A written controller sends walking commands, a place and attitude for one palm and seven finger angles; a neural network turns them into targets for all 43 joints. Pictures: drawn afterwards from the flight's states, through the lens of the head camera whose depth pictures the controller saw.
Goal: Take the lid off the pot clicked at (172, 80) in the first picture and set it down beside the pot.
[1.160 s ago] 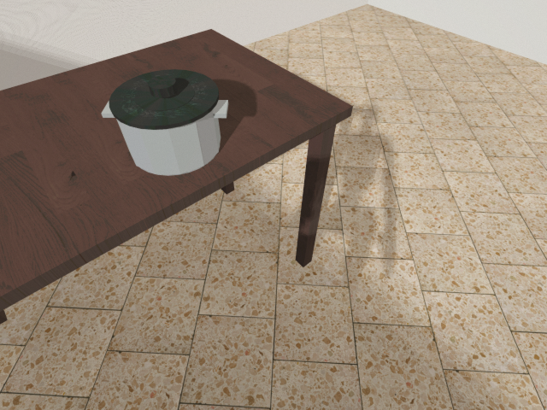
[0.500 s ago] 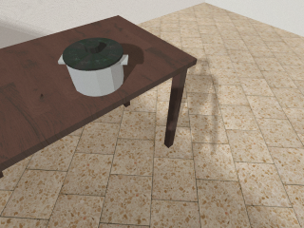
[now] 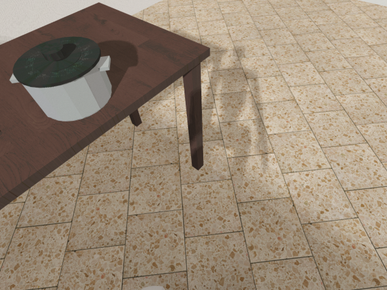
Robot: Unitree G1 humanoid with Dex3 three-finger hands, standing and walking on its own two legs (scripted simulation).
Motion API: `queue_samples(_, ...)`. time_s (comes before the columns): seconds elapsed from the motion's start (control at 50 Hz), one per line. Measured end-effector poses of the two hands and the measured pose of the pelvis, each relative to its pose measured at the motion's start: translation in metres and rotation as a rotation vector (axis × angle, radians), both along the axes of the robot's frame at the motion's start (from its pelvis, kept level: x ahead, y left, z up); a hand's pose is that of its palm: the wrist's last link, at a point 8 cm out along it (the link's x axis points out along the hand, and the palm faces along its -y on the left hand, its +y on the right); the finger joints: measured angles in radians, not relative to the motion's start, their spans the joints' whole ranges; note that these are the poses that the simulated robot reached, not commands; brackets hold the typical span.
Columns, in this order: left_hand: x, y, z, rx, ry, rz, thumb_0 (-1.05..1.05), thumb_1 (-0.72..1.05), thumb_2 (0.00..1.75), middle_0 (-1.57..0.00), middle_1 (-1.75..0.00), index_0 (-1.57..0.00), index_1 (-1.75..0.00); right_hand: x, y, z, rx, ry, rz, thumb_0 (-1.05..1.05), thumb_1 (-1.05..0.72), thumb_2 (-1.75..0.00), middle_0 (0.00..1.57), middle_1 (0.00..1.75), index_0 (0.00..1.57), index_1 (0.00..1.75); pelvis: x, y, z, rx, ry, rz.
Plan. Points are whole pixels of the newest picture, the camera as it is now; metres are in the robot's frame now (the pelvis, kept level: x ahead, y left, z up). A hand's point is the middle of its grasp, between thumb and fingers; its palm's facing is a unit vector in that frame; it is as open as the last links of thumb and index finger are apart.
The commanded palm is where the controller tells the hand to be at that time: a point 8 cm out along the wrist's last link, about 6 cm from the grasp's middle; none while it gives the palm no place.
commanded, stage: walk to a spot facing it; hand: left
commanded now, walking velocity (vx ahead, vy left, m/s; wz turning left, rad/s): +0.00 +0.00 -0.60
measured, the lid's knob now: (54, 51) +0.60 +0.40 +0.16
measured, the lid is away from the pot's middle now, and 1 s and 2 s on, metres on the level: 0.00 0.00 0.00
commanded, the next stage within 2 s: none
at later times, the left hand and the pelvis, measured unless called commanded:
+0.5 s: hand out of the picture +0.11 +0.22 -0.14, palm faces -0.19 -0.94 -0.27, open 7.4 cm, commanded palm none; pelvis +0.04 +0.02 +0.02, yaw -18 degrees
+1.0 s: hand (159, 225) +0.28 +0.13 -0.14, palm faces -0.62 -0.75 -0.23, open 7.4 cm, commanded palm none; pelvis +0.06 +0.03 +0.02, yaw -37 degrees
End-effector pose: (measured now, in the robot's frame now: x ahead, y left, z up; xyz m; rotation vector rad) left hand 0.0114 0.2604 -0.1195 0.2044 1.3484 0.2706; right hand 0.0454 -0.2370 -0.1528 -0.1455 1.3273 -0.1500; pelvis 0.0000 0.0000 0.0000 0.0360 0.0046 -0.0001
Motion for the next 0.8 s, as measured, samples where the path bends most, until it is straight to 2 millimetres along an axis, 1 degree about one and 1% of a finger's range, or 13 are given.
queue_samples(0.06, 0.008, -0.008, 0.009, 0.010, -0.009, -0.012, 0.01, 0.90, 0.90, -0.20, -0.30, -0.19, -0.30, 0.015, -0.013, 0.011, -0.010, -0.024, -0.006, 0.00, -0.91, -0.90, 0.20, 0.30, 0.20, 0.30, 0.002, -0.007, 0.009, 0.005, 0.008, -0.028)
queue_samples(0.14, 0.019, -0.019, 0.017, -0.004, 0.008, -0.057, 0.01, 0.90, 0.90, -0.20, -0.30, -0.19, -0.30, 0.039, -0.026, 0.027, -0.027, -0.103, -0.031, 0.00, -0.91, -0.90, 0.20, 0.30, 0.20, 0.30, 0.006, -0.012, 0.019, 0.011, 0.020, -0.080)
queue_samples(0.24, 0.036, -0.026, 0.020, -0.022, 0.011, -0.118, 0.01, 0.90, 0.90, -0.20, -0.30, -0.20, -0.30, 0.064, -0.036, 0.042, -0.049, -0.192, -0.071, 0.00, -0.91, -0.90, 0.20, 0.30, 0.20, 0.30, 0.013, -0.011, 0.024, 0.010, 0.026, -0.147)
queue_samples(0.36, 0.063, -0.021, 0.019, -0.032, -0.001, -0.189, 0.01, 0.90, 0.90, -0.20, -0.30, -0.20, -0.30, 0.082, -0.033, 0.054, -0.065, -0.259, -0.115, 0.00, -0.91, -0.90, 0.20, 0.30, 0.20, 0.30, 0.022, -0.003, 0.025, 0.001, 0.025, -0.222)
queue_samples(0.44, 0.085, -0.009, 0.017, -0.034, -0.007, -0.240, 0.01, 0.90, 0.90, -0.20, -0.30, -0.20, -0.30, 0.087, -0.024, 0.060, -0.074, -0.287, -0.149, 0.00, -0.91, -0.90, 0.20, 0.30, 0.20, 0.30, 0.029, 0.008, 0.025, -0.006, 0.027, -0.269)
queue_samples(0.5, 0.105, 0.003, 0.014, -0.031, -0.013, -0.282, 0.01, 0.90, 0.90, -0.20, -0.30, -0.20, -0.30, 0.087, -0.014, 0.064, -0.084, -0.303, -0.181, 0.00, -0.91, -0.90, 0.20, 0.30, 0.20, 0.30, 0.036, 0.019, 0.024, -0.011, 0.033, -0.306)
queue_samples(0.56, 0.131, 0.018, 0.007, -0.033, -0.022, -0.328, 0.01, 0.90, 0.90, -0.20, -0.30, -0.20, -0.30, 0.083, -0.003, 0.066, -0.103, -0.314, -0.219, 0.00, -0.91, -0.90, 0.20, 0.30, 0.20, 0.30, 0.045, 0.032, 0.020, -0.019, 0.042, -0.341)
queue_samples(0.62, 0.163, 0.030, -0.004, -0.036, -0.048, -0.377, 0.01, 0.90, 0.90, -0.20, -0.30, -0.20, -0.30, 0.067, 0.007, 0.063, -0.136, -0.310, -0.255, 0.00, -0.91, -0.90, 0.20, 0.30, 0.20, 0.30, 0.052, 0.045, 0.012, -0.031, 0.043, -0.372)
queue_samples(0.7, 0.204, 0.031, -0.001, -0.041, -0.086, -0.460, 0.01, 0.90, 0.90, -0.20, -0.30, -0.19, -0.30, 0.028, 0.024, 0.066, -0.143, -0.222, -0.303, 0.00, -0.91, -0.90, 0.20, 0.30, 0.20, 0.30, 0.056, 0.052, 0.017, -0.036, 0.033, -0.432)
queue_samples(0.76, 0.228, 0.023, 0.004, -0.057, -0.100, -0.518, 0.01, 0.91, 0.90, -0.20, -0.30, -0.19, -0.30, -0.005, 0.036, 0.066, -0.138, -0.154, -0.359, 0.00, -0.91, -0.90, 0.20, 0.30, 0.20, 0.30, 0.060, 0.055, 0.022, -0.047, 0.036, -0.470)
queue_samples(0.8, 0.242, 0.013, 0.006, -0.069, -0.102, -0.559, 0.01, 0.91, 0.90, -0.20, -0.30, -0.19, -0.30, -0.027, 0.043, 0.065, -0.132, -0.114, -0.405, 0.00, -0.91, -0.90, 0.20, 0.30, 0.20, 0.30, 0.063, 0.055, 0.024, -0.051, 0.038, -0.498)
